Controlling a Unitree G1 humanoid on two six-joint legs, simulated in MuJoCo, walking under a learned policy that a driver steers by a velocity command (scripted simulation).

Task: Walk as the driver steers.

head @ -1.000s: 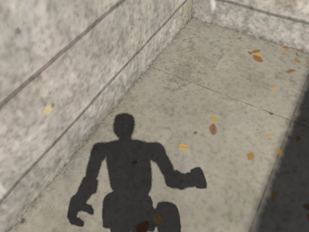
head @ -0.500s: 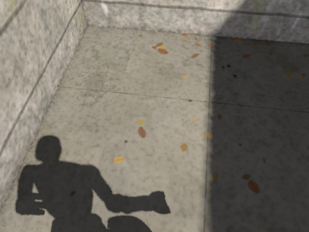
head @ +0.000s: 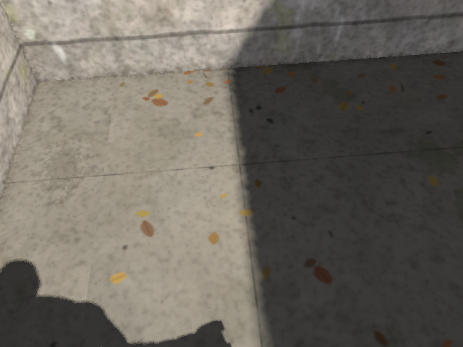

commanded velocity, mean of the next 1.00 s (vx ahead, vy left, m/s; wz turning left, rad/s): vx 0.00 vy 0.00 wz -0.06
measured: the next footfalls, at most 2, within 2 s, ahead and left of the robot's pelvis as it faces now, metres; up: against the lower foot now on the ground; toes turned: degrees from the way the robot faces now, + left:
left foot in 0.06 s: +0.04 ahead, +0.14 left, +0.00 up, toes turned -3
right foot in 1.62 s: +0.11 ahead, -0.11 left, +0.00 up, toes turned -1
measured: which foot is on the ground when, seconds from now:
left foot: up 0.00-0.04, down 0.06-1.00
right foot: down 0.00-1.00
